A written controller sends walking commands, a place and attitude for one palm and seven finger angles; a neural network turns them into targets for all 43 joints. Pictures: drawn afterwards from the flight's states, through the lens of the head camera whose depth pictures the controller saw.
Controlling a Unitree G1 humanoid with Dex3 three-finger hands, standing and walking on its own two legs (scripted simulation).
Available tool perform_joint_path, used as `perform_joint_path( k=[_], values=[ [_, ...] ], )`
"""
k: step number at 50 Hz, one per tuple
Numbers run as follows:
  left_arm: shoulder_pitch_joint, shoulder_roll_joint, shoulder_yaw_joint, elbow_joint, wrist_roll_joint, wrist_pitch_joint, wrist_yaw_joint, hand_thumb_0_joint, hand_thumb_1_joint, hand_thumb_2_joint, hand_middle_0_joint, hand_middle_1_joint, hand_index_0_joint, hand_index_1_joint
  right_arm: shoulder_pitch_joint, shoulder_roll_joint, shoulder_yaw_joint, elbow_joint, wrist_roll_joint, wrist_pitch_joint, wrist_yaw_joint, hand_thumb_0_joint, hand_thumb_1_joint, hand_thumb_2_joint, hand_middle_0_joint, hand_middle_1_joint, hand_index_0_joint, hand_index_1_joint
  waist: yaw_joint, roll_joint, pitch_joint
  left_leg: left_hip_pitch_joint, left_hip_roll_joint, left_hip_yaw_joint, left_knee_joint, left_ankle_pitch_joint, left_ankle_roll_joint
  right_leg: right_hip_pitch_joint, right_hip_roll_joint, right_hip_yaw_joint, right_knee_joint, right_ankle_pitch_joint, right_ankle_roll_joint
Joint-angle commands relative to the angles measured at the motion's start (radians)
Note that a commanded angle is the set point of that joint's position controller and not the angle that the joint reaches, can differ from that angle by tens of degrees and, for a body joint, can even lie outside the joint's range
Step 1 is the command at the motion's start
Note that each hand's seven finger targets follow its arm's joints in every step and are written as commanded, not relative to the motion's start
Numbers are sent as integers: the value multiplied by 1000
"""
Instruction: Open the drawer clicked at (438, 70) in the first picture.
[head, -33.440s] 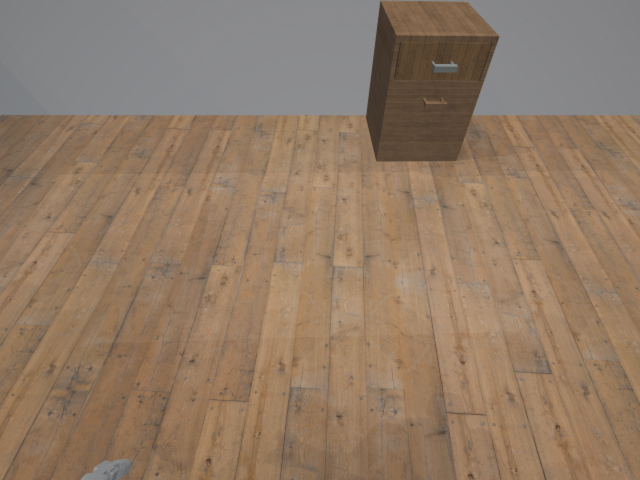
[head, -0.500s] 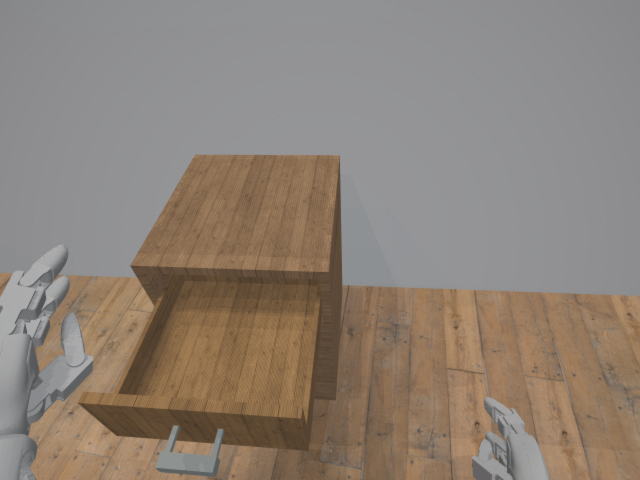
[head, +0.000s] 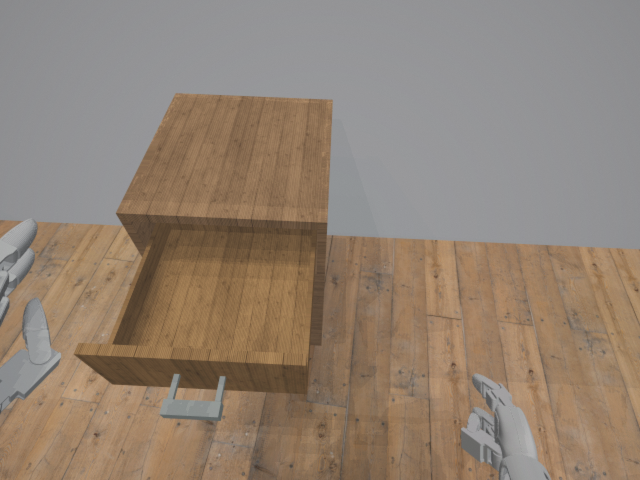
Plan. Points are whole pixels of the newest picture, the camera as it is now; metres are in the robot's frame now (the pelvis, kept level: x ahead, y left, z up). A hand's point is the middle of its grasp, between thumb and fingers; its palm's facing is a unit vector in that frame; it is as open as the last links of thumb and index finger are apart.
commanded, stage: step back with the hand held close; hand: left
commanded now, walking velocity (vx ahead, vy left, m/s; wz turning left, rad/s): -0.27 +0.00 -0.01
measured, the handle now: (195, 395) +0.28 +0.24 -0.24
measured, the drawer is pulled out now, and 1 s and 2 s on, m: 0.29 0.29 0.29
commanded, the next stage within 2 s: stop stepping back and stand still in 0.98 s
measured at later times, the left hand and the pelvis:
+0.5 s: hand (31, 404) +0.16 +0.24 +0.16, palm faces +0.35 -0.79 -0.50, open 7.4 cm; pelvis -0.05 +0.00 -0.01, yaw +2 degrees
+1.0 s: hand out of the picture +0.07 +0.20 +0.16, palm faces +0.28 -0.84 -0.47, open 7.4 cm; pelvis -0.12 -0.02 +0.00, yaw -2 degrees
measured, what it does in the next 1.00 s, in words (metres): walks backwards: right foot, then left foot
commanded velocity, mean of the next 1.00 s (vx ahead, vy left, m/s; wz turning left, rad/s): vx -0.37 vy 0.00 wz -0.03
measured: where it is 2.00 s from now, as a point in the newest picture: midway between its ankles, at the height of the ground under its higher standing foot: outside the picture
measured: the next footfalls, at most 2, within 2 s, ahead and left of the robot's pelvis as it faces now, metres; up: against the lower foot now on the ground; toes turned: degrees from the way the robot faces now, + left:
right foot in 0.54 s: -0.05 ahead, -0.12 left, +0.00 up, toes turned +3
left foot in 0.78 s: +0.00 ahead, +0.08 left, +0.00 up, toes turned +0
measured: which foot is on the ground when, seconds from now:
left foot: down 0.00-0.66, up 0.68-0.76, down 0.78-1.00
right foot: down 0.00-0.42, up 0.44-0.52, down 0.54-0.80, up 0.82-1.00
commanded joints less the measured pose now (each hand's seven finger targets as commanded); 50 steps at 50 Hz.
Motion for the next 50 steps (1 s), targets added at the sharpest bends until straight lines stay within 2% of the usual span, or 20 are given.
perform_joint_path(
  k=[1,7,16,19,23,25,27,29,31,32,33,36,37,38,39,40,42,43,47,50],
  values=[
    [43,120,114,-188,-4,-73,24,0,900,900,-200,-300,-200,-300,-90,-147,-46,-169,0,-67,-4,0,-900,-900,200,300,200,300,1,82,-139,-157,83,-50,-142,-78,40,194,35,-27,50,100,-20],
    [18,123,122,-230,12,-104,30,0,900,900,-200,-300,-200,-300,-63,-152,-44,-172,-3,-99,-5,0,-900,-900,200,300,200,300,-1,71,-119,-287,67,-56,-113,-326,47,194,36,10,39,-14,-22],
    [-69,120,89,-214,11,-123,65,0,900,900,-200,-300,-200,-300,-36,-141,-50,-102,-15,-126,-18,0,-900,-900,200,300,200,300,-26,-16,-87,32,1,-3,112,-203,-14,-235,-48,57,-155,-271,-70],
    [-46,134,112,-220,9,-125,71,0,900,900,-200,-300,-200,-300,-46,-143,-50,-104,-11,-125,-22,0,-900,-900,200,300,200,300,-21,60,-113,-76,52,-75,-59,-202,4,-86,24,-4,-35,-181,-36],
    [-5,162,180,-223,31,-135,56,0,900,900,-200,-300,-200,-300,-95,-155,-57,-143,-2,-143,-21,0,-900,-900,200,300,200,300,3,287,-150,-509,246,-277,-320,-519,123,290,128,-7,394,-108,-9],
    [49,136,160,-239,20,-140,45,0,900,900,-200,-300,-200,-300,-70,-140,-53,-141,-7,-154,-10,0,-900,-900,200,300,200,300,5,149,-175,-387,221,-234,-183,-273,122,207,107,25,317,-80,-25],
    [98,140,173,-235,12,-149,28,0,900,900,-200,-300,-200,-300,-66,-149,-53,-117,-13,-161,2,0,-900,-900,200,300,200,300,10,111,-190,-311,186,-183,-88,-151,114,175,96,29,195,-36,-29],
    [75,151,174,-265,11,-165,15,0,900,900,-200,-300,-200,-300,-56,-143,-41,-90,-20,-162,8,0,-900,-900,200,300,200,300,5,110,-203,-240,145,-141,-6,30,100,170,71,48,78,179,-30],
    [26,180,159,-281,11,-172,16,0,900,900,-200,-300,-200,-300,-50,-122,-34,-78,-17,-147,14,0,-900,-900,200,300,200,300,-7,-40,-305,-48,53,20,165,316,14,127,-63,143,8,682,-42],
    [28,159,134,-252,1,-169,16,0,900,900,-200,-300,-200,-300,-46,-122,-52,-83,3,-151,15,0,-900,-900,200,300,200,300,-17,-158,-346,-24,0,63,262,170,-11,137,-129,160,14,900,-15],
    [8,186,158,-249,0,-168,19,0,900,900,-200,-300,-200,-300,-54,-133,-60,-78,8,-151,8,0,-900,-900,200,300,200,300,-9,-197,-348,-54,-37,57,319,-64,-16,143,-161,173,11,965,-46],
    [67,169,162,-186,2,-139,19,0,900,900,-200,-300,-200,-300,-114,-94,-36,-102,-1,-123,-8,0,-900,-900,200,300,200,300,-6,-131,-221,-144,-9,-6,235,-174,-7,114,-188,176,13,801,-122],
    [60,157,156,-182,3,-133,18,0,900,900,-200,-300,-200,-300,-113,-95,-28,-94,-9,-109,-13,0,-900,-900,200,300,200,300,-18,-109,-194,-104,4,-2,97,-11,-4,104,-138,135,51,772,-104],
    [26,179,170,-212,0,-135,14,0,900,900,-200,-300,-200,-300,-114,-115,-29,-85,-8,-102,-20,0,-900,-900,200,300,200,300,-19,-11,-208,14,38,0,-66,376,7,65,-38,57,115,683,-51],
    [27,164,149,-222,-7,-131,12,0,900,900,-200,-300,-200,-300,-92,-117,-37,-84,1,-96,-17,0,-900,-900,200,300,200,300,-16,64,-261,199,143,-82,-55,772,34,-20,41,-12,197,366,-20],
    [12,158,129,-243,-6,-127,11,0,900,900,-200,-300,-200,-300,-63,-115,-49,-90,-7,-99,-3,0,-900,-900,200,300,200,300,-19,148,-299,325,249,-154,-40,967,65,-147,67,12,292,-87,-35],
    [53,132,113,-233,-6,-124,15,0,900,900,-200,-300,-200,-300,-39,-113,-56,-80,-30,-129,13,0,-900,-900,200,300,200,300,-7,202,-303,244,316,-185,-63,847,119,-159,75,71,480,-357,-47],
    [54,136,123,-260,-8,-115,13,0,900,900,-200,-300,-200,-300,-53,-116,-51,-76,-41,-140,9,0,-900,-900,200,300,200,300,3,243,-312,174,319,-158,-70,735,125,-132,70,85,534,-363,-45],
    [41,109,81,-321,1,-80,24,0,900,900,-200,-300,-200,-300,-37,-131,-47,-75,-30,-155,30,0,-900,-900,200,300,200,300,-5,133,-242,166,291,-129,-88,602,138,-170,59,37,488,-271,-29],
    [39,133,111,-313,-15,-69,28,0,900,900,-200,-300,-200,-300,-66,-134,-33,-84,-38,-155,26,0,-900,-900,200,300,200,300,-4,175,-198,7,289,-148,-156,279,139,-71,59,23,436,-286,-29]
  ],
)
